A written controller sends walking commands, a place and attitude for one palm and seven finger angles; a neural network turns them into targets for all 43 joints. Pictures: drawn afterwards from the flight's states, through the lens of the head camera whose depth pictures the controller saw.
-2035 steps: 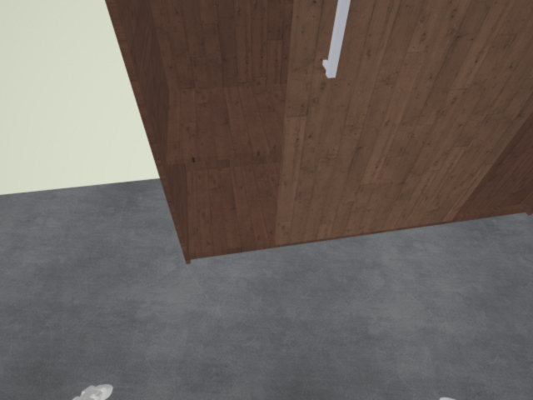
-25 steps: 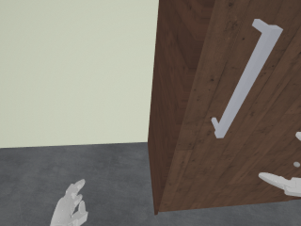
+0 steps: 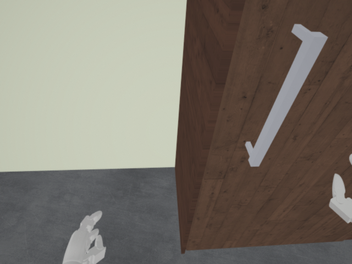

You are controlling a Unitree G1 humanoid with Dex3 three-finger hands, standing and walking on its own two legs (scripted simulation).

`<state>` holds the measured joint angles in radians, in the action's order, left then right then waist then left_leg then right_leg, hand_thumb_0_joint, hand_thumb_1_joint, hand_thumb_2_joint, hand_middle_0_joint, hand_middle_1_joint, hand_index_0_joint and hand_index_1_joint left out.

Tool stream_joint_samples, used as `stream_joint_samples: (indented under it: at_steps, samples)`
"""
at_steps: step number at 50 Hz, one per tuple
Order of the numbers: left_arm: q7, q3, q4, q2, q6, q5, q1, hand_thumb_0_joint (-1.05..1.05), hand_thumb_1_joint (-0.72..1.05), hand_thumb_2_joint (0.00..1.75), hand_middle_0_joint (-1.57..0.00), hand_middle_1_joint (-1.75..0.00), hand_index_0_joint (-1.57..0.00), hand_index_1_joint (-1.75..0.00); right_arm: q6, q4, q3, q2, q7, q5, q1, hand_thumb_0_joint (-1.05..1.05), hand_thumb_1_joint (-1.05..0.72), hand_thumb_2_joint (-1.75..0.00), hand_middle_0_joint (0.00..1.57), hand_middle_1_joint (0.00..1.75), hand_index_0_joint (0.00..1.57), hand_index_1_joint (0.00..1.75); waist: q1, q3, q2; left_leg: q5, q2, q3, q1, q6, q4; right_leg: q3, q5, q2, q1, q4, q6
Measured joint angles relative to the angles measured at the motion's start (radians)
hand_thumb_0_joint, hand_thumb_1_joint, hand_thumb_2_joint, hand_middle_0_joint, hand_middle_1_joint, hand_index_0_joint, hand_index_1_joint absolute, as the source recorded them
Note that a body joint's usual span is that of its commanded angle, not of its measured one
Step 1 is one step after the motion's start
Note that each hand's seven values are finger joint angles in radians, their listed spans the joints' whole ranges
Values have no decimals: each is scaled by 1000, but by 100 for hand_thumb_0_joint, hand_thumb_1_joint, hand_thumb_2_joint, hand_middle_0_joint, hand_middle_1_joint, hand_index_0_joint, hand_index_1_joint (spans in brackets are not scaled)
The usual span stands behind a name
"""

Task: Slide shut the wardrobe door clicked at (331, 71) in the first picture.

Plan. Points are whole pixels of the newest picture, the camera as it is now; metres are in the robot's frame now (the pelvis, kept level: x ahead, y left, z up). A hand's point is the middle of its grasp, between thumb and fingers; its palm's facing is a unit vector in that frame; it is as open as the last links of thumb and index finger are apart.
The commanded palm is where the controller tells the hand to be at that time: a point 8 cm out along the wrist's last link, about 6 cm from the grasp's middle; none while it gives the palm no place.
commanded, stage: draw the hand back to the body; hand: right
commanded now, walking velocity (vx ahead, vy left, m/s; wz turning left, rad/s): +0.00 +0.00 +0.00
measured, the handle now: (272, 108) +0.34 -0.18 +0.23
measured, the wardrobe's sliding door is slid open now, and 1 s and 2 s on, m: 0.00 0.00 0.00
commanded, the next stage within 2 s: step back with the hand held close in 0.32 s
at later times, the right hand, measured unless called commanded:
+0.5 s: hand (343, 195) +0.19 -0.28 +0.17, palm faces +0.49 +0.79 -0.37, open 7.4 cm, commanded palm +0.14 -0.30 +0.18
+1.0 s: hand out of the picture +0.15 -0.27 +0.16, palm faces +0.43 +0.76 -0.49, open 7.4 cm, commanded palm +0.09 -0.30 +0.18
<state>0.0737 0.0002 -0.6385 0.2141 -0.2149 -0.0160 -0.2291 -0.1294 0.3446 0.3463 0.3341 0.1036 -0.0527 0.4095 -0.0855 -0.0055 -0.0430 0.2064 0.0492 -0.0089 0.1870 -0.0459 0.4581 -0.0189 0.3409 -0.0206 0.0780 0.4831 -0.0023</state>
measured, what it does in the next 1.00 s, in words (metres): shifts its weight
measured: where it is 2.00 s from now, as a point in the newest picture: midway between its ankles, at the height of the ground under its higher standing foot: outside the picture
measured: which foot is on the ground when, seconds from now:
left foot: down 0.00-1.00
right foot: down 0.00-1.00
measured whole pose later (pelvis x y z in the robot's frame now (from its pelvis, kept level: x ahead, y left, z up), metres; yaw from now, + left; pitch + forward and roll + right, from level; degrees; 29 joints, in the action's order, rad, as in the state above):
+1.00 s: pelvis -0.06 -0.01 -0.01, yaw +2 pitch +0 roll -1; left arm 0.08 0.02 -0.55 0.22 -0.06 -0.01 -0.21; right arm -0.24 0.42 0.45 0.39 0.12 -0.03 0.50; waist -0.02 -0.02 0.00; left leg 0.12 0.06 0.05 0.39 -0.06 0.51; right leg -0.07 0.28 0.00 0.28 0.57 0.02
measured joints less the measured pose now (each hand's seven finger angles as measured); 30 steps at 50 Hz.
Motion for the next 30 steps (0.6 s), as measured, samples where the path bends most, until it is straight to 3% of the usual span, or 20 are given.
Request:
stream_joint_samples:
  at_steps: [8, 23, 30]
  samples:
    - [-1, -8, 0, -6, 5, -8, -1, 2, 90, 90, -20, -30, -20, -30, 16, 29, -9, 0, 4, 3, 3, 2, -84, -87, 21, 33, 21, 33, -8, 4, 6, -3, 4, -5, -10, -5, -14, 5, 0, 4, -2, -4, 4]
    - [-1, -13, -5, -8, 21, -11, -8, 2, 90, 90, -20, -30, -20, -30, 36, 25, -9, 1, 1, 1, -2, 2, -89, -90, 20, 31, 21, 31, -2, -5, 0, -14, 1, -5, -20, -3, -29, 5, -6, 1, -10, -12, 3]
    - [-6, -19, 40, 7, 84, -9, 37, 1, 90, 90, -20, -30, -20, -30, -68, 21, 89, 26, 8, 8, -14, 2, -89, -90, 20, 31, 21, 31, 24, -21, 4, -65, -7, 19, 48, -7, -66, -20, -32, -3, 61, -20, 8]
